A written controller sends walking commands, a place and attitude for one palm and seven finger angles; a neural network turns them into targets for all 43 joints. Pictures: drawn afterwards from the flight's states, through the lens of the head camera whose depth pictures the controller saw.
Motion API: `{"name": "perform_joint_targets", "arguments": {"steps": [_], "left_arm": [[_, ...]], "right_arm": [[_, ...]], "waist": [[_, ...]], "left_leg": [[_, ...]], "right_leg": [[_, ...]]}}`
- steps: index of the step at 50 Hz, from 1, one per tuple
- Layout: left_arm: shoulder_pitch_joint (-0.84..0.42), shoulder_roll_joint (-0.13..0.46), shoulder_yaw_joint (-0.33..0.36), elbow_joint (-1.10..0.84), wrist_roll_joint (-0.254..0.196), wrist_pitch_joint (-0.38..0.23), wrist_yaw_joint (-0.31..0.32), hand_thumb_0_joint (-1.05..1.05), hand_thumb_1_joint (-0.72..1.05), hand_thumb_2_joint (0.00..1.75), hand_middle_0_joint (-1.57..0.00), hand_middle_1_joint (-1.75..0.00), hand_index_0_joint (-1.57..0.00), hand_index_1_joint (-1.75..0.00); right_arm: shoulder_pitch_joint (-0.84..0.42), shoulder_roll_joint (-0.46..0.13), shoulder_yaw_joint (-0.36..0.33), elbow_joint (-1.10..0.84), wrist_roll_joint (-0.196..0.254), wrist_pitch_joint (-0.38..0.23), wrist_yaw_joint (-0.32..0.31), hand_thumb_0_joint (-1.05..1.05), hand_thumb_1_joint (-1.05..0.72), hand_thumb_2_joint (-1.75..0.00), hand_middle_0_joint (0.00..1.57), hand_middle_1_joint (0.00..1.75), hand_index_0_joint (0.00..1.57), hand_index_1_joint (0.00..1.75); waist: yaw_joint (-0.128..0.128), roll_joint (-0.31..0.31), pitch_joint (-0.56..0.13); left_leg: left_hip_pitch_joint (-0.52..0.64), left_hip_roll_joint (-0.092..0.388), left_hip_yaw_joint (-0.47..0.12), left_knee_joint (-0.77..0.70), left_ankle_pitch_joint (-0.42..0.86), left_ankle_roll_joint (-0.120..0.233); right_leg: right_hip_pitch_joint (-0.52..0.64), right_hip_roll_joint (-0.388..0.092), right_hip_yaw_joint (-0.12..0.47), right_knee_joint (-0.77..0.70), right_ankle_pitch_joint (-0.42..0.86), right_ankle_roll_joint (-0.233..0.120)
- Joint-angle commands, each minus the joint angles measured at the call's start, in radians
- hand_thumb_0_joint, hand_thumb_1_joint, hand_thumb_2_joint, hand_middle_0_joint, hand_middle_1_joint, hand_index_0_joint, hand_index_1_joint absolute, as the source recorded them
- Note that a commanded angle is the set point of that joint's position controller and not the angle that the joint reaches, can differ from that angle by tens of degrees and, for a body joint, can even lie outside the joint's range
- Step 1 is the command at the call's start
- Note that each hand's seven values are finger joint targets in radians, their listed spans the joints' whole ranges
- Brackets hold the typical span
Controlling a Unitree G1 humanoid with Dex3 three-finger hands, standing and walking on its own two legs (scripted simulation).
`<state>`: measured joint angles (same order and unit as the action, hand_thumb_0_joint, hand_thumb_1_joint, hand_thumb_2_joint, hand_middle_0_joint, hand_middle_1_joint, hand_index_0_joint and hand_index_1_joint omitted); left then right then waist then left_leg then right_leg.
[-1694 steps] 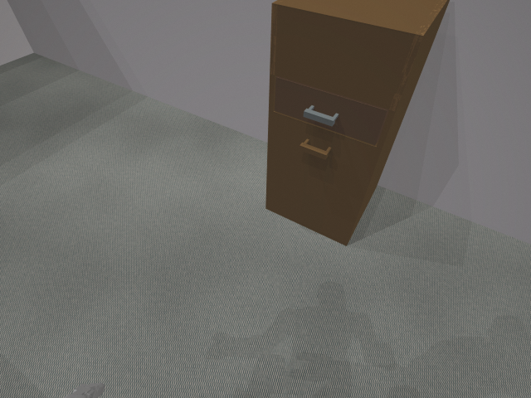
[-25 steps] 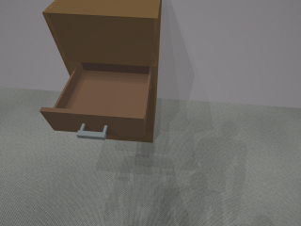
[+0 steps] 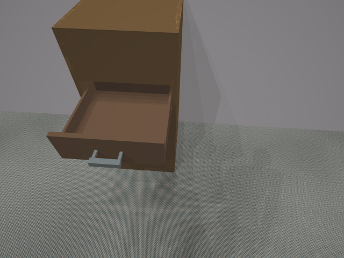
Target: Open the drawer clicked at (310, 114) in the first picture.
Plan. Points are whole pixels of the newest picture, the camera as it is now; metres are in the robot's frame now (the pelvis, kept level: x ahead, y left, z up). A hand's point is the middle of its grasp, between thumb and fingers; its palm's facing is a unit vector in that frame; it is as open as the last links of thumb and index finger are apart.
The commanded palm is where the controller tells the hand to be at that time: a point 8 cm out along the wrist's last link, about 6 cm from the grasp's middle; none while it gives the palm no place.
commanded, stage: let the arm hang, fingers relaxed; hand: left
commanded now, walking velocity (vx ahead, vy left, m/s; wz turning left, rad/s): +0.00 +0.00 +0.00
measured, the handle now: (106, 158) +0.44 +0.25 -0.13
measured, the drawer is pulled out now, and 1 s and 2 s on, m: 0.30 0.30 0.30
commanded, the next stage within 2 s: look to check the result in 0.06 s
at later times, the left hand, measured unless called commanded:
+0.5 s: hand out of the picture +0.00 +0.17 -0.18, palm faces +0.03 -0.98 -0.19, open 7.3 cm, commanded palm none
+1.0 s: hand out of the picture +0.02 +0.17 -0.18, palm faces +0.04 -0.98 -0.20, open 7.3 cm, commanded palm none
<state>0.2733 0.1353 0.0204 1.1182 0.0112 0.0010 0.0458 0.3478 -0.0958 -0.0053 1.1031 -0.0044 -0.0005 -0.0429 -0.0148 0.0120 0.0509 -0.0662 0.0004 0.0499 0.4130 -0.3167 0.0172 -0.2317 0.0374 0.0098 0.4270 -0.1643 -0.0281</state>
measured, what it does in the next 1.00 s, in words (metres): stands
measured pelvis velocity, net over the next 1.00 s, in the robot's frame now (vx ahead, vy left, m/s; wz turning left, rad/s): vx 0.01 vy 0.00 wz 0.01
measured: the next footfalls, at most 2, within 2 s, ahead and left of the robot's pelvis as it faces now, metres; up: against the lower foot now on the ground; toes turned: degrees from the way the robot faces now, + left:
none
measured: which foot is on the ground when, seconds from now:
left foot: down 0.00-1.00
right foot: down 0.00-1.00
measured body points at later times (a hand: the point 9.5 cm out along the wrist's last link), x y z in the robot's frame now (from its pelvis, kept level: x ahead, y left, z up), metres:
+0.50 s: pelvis +0.01 +0.00 +0.00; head +0.03 +0.00 +0.45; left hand +0.00 +0.22 -0.16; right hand -0.03 -0.20 -0.16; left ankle -0.06 +0.10 -0.74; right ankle +0.04 -0.10 -0.74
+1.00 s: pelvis +0.01 +0.00 +0.00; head +0.04 +0.00 +0.45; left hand +0.02 +0.22 -0.16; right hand -0.02 -0.21 -0.16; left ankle -0.06 +0.10 -0.74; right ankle +0.04 -0.10 -0.74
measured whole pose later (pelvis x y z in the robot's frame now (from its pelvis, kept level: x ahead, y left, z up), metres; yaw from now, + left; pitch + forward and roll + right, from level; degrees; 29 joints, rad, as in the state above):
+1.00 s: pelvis +0.01 +0.00 +0.00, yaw +0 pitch -1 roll +0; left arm 0.25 0.14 0.02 1.13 0.01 0.00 0.04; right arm 0.32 -0.11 -0.01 1.12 0.00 0.00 -0.05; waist -0.02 0.01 0.08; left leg -0.04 0.00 0.04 0.38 -0.32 0.01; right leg -0.21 0.04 0.00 0.42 -0.18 -0.03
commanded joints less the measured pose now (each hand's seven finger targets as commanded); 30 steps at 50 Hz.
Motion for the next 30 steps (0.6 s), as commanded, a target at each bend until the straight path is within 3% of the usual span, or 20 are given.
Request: {"name": "perform_joint_targets", "arguments": {"steps": [1,4,18,25,30], "left_arm": [[0.074,0.083,0.010,-0.021,0.003,-0.010,0.003,0.00,0.90,0.90,-0.20,-0.30,-0.20,-0.30],[0.069,0.088,0.011,-0.019,0.001,-0.011,0.002,0.00,0.90,0.90,-0.20,-0.30,-0.20,-0.30],[0.060,0.089,0.010,-0.011,0.000,-0.007,0.001,0.00,0.90,0.90,-0.20,-0.30,-0.20,-0.30],[0.061,0.090,0.011,-0.010,-0.002,-0.010,0.002,0.00,0.90,0.90,-0.20,-0.30,-0.20,-0.30],[0.058,0.087,0.011,-0.012,-0.002,-0.009,0.002,0.00,0.90,0.90,-0.20,-0.30,-0.20,-0.30]], "right_arm": [[0.118,-0.086,-0.014,-0.004,-0.002,-0.006,-0.004,0.00,-0.90,-0.90,0.20,0.30,0.20,0.30],[0.116,-0.086,-0.013,0.001,-0.003,-0.007,-0.005,0.00,-0.90,-0.90,0.20,0.30,0.20,0.30],[0.113,-0.093,-0.012,0.007,-0.002,-0.004,-0.006,0.00,-0.90,-0.90,0.20,0.30,0.20,0.30],[0.114,-0.093,-0.014,0.011,-0.002,-0.006,-0.008,0.00,-0.90,-0.90,0.20,0.30,0.20,0.30],[0.108,-0.089,-0.014,0.012,-0.002,-0.004,-0.008,0.00,-0.90,-0.90,0.20,0.30,0.20,0.30]], "waist": [[-0.001,0.007,0.052],[-0.001,0.009,0.042],[0.001,0.012,0.068],[0.000,0.000,0.037],[0.002,0.010,0.061]], "left_leg": [[-0.095,0.092,-0.077,-0.100,0.146,0.025],[-0.096,0.092,-0.073,-0.098,0.170,0.021],[-0.098,0.096,-0.076,-0.112,0.148,0.020],[-0.082,0.094,-0.073,-0.106,0.177,0.018],[-0.090,0.095,-0.074,-0.111,0.172,0.017]], "right_leg": [[0.044,-0.099,0.096,-0.058,0.133,-0.024],[0.072,-0.107,0.090,-0.054,0.173,-0.024],[0.063,-0.102,0.084,-0.061,0.126,-0.022],[0.088,-0.106,0.085,-0.054,0.176,-0.024],[0.075,-0.105,0.084,-0.055,0.162,-0.024]]}}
